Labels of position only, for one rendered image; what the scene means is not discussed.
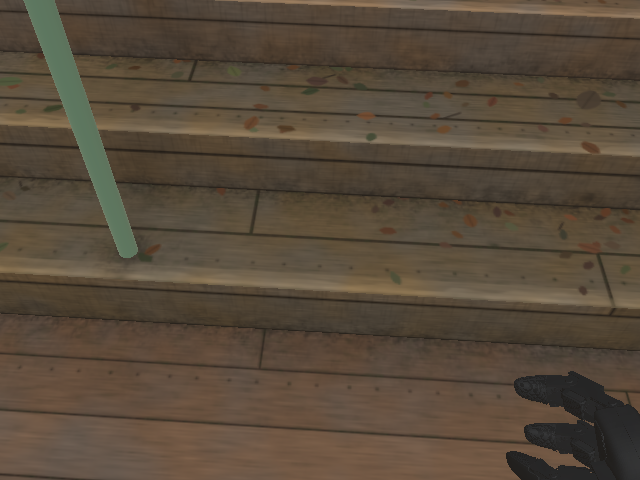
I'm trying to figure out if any right robot hand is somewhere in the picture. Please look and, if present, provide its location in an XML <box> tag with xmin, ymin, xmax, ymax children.
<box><xmin>506</xmin><ymin>371</ymin><xmax>640</xmax><ymax>480</ymax></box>

